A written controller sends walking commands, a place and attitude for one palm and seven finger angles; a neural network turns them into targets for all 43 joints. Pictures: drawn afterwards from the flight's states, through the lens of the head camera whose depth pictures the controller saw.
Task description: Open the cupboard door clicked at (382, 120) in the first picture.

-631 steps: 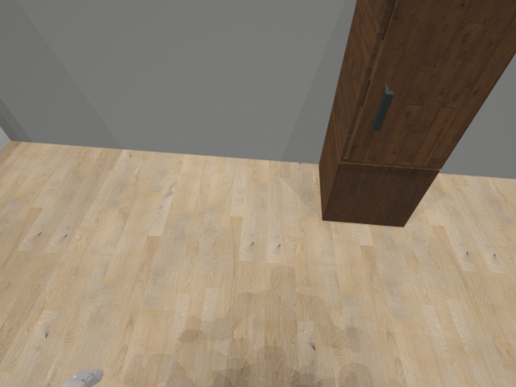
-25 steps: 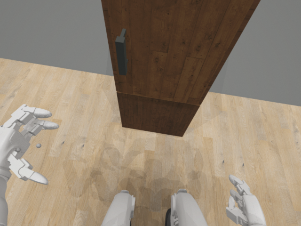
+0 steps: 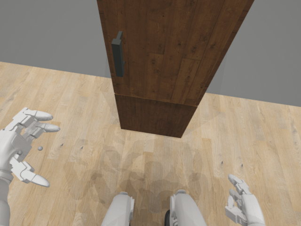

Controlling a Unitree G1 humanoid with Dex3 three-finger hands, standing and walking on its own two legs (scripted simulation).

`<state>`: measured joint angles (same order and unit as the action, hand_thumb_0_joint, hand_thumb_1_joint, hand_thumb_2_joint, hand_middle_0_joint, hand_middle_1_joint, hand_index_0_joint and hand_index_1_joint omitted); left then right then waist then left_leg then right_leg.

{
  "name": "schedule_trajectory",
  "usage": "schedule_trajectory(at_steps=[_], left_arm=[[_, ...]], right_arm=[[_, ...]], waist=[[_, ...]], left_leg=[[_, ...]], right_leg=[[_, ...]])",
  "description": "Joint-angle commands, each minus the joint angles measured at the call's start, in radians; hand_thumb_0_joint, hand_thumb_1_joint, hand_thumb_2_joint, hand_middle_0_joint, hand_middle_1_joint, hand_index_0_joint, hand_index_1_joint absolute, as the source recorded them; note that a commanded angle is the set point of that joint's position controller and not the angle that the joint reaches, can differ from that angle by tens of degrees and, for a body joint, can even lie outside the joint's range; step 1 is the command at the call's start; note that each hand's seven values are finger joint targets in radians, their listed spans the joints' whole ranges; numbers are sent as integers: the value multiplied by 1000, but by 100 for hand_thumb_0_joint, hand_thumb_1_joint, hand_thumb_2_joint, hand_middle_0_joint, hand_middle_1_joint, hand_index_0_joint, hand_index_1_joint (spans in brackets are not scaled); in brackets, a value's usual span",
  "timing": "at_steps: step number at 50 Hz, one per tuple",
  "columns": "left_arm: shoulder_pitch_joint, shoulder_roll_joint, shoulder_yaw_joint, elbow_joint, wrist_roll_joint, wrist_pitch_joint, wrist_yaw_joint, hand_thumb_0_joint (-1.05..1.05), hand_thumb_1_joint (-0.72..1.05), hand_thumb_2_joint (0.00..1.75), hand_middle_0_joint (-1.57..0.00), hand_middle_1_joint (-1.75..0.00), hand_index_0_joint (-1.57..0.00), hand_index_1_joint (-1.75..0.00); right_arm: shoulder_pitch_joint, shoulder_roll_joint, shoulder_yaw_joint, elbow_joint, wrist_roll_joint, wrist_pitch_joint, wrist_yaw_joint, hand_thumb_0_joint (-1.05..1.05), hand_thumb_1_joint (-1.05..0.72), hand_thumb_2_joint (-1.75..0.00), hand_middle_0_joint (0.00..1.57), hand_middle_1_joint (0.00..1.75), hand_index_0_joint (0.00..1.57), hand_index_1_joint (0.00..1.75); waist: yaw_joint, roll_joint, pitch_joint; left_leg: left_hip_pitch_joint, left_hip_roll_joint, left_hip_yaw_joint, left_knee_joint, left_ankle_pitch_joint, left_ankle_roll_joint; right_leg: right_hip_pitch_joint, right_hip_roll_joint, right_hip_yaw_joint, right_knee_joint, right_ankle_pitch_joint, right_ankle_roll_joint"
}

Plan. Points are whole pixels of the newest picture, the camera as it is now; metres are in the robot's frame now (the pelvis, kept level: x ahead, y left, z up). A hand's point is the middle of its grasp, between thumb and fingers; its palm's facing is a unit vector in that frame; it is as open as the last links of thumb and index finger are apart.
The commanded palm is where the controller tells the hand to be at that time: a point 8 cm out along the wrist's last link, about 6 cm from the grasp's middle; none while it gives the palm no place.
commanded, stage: move the hooked fingers beside the handle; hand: left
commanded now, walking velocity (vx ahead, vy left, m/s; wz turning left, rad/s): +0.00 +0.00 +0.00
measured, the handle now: (120, 54) +0.60 +0.14 +0.04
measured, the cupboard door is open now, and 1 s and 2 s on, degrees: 0 0 0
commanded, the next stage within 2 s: none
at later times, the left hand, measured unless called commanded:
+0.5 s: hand (57, 117) +0.36 +0.26 +0.04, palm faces -0.10 -0.99 -0.03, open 14.0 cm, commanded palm +0.35 +0.30 +0.05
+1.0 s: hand (73, 93) +0.44 +0.24 +0.04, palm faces -0.11 -0.99 -0.03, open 14.0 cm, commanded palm +0.43 +0.28 +0.04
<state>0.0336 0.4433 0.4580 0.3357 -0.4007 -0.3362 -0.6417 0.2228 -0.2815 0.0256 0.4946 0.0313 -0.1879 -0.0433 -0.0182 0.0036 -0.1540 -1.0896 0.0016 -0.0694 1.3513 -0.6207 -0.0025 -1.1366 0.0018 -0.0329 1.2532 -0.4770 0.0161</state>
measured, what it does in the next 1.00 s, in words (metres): stands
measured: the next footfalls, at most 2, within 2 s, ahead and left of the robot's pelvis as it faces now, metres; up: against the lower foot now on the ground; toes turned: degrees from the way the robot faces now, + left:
none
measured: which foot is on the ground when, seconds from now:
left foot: down 0.00-1.00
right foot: down 0.00-1.00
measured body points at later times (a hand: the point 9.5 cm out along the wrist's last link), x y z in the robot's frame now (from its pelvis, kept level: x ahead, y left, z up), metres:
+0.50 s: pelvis +0.00 +0.00 +0.00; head +0.12 +0.03 +0.43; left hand +0.36 +0.32 +0.05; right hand +0.15 -0.25 -0.09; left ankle +0.01 +0.12 -0.61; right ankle +0.06 -0.13 -0.61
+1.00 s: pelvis +0.00 +0.00 +0.00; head +0.15 +0.03 +0.43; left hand +0.44 +0.30 +0.05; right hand +0.11 -0.27 -0.10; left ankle +0.01 +0.12 -0.61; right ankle +0.06 -0.13 -0.61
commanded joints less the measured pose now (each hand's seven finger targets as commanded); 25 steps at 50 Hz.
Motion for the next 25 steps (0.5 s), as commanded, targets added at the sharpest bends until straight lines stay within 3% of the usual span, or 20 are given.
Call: schedule_trajectory(at_steps=[1,2,6,7,9,11,12,14,17,18,23,25], left_arm=[[-116,254,103,-203,-32,-62,5,0,-50,30,-30,-120,-30,-120],[-163,239,83,-197,-31,-64,8,0,-50,30,-30,-120,-30,-120],[-283,234,61,-119,-18,-65,9,0,-50,30,-30,-120,-30,-120],[-333,232,45,-121,-9,-65,10,0,-50,30,-30,-120,-30,-120],[-392,253,45,-93,3,-57,11,0,-50,30,-30,-120,-30,-120],[-408,278,55,-93,22,-50,14,0,-50,30,-30,-120,-30,-120],[-407,257,38,-87,22,-43,16,0,-50,30,-30,-120,-30,-120],[-404,281,58,-79,24,-38,28,0,-50,30,-30,-120,-30,-120],[-464,301,79,-16,37,-26,52,0,-50,30,-30,-120,-30,-120],[-447,305,89,-1,40,-24,59,0,-50,30,-30,-120,-30,-120],[-543,307,73,72,64,-35,74,0,-50,30,-30,-120,-30,-120],[-582,287,43,41,67,-53,66,0,-50,30,-30,-120,-30,-120]], right_arm=[[9,-167,-74,-132,7,-44,-17,0,-90,-90,20,30,20,30],[8,-168,-72,-125,6,-43,-19,0,-90,-90,20,30,20,30],[19,-175,-68,-98,8,-42,-31,0,-90,-90,20,30,20,30],[14,-175,-67,-95,8,-43,-34,0,-90,-90,20,30,20,30],[24,-181,-66,-91,7,-41,-41,0,-90,-90,20,30,20,30],[29,-180,-67,-91,7,-35,-41,0,-90,-90,20,30,20,30],[27,-174,-65,-94,6,-32,-39,0,-90,-90,20,30,20,30],[36,-177,-65,-95,5,-27,-35,0,-90,-90,20,30,20,30],[39,-175,-61,-84,4,-7,-29,0,-90,-90,20,30,20,30],[41,-173,-61,-90,4,-2,-25,0,-90,-90,20,30,20,30],[66,-178,-60,-81,3,20,-19,0,-90,-90,20,30,20,30],[75,-176,-62,-78,2,22,-17,0,-90,-90,20,30,20,30]], waist=[[12,110,-344],[-3,94,-333],[-25,80,-299],[-25,109,-303],[-29,104,-316],[-14,125,-374],[-12,131,-381],[-4,115,-408],[-14,93,-380],[-3,105,-389],[-27,80,-387],[-26,127,-436]], left_leg=[[172,-15,30,-221,319,19],[168,-15,27,-217,306,20],[138,-14,26,-204,253,21],[139,-15,26,-207,236,21],[145,-14,24,-205,234,23],[186,-12,24,-213,286,18],[192,-12,25,-217,305,17],[201,-9,19,-216,353,15],[161,-6,27,-215,325,16],[157,-9,29,-222,319,14],[140,-4,31,-220,307,19],[202,-2,26,-227,360,12]], right_leg=[[281,26,-8,-150,102,-47],[263,27,-12,-149,95,-44],[217,26,-7,-147,52,-43],[210,23,-4,-146,39,-44],[200,25,-6,-142,36,-49],[222,19,-6,-137,80,-50],[233,18,-6,-140,98,-49],[245,21,-14,-131,127,-53],[244,17,-7,-137,121,-45],[253,16,-5,-139,113,-46],[244,18,-2,-142,116,-44],[241,19,-5,-137,151,-49]])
